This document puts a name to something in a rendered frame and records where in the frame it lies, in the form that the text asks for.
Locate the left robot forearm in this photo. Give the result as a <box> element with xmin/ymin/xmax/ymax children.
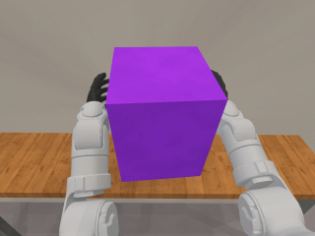
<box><xmin>59</xmin><ymin>101</ymin><xmax>111</xmax><ymax>236</ymax></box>

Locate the right robot forearm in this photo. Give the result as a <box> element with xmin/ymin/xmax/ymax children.
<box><xmin>217</xmin><ymin>100</ymin><xmax>305</xmax><ymax>224</ymax></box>

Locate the right robot upper arm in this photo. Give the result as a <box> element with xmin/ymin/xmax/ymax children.
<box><xmin>238</xmin><ymin>186</ymin><xmax>315</xmax><ymax>236</ymax></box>

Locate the carton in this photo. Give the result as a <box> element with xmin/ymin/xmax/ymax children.
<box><xmin>105</xmin><ymin>46</ymin><xmax>228</xmax><ymax>182</ymax></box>

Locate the robot left hand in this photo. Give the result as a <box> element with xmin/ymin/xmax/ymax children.
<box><xmin>87</xmin><ymin>73</ymin><xmax>109</xmax><ymax>108</ymax></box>

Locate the robot right hand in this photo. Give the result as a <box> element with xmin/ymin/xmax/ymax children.
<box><xmin>211</xmin><ymin>70</ymin><xmax>228</xmax><ymax>100</ymax></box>

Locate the left robot upper arm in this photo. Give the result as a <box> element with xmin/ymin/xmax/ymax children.
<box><xmin>60</xmin><ymin>200</ymin><xmax>119</xmax><ymax>236</ymax></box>

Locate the table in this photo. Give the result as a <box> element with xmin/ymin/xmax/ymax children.
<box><xmin>0</xmin><ymin>132</ymin><xmax>315</xmax><ymax>236</ymax></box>

